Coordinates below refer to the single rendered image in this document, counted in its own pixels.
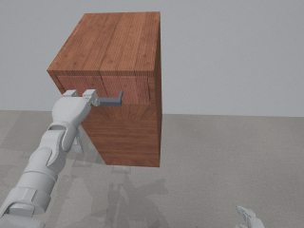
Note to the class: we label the cabinet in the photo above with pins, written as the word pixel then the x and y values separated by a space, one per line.
pixel 118 44

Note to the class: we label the right robot hand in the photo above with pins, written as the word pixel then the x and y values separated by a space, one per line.
pixel 250 217

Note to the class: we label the left robot hand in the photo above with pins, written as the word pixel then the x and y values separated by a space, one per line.
pixel 73 109

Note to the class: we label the handle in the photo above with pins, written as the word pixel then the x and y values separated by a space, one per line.
pixel 110 101

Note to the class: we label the robot left upper arm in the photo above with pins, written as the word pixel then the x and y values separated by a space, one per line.
pixel 14 221

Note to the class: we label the drawer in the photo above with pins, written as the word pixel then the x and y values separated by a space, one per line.
pixel 135 89

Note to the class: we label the robot left forearm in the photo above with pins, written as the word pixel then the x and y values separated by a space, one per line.
pixel 31 195

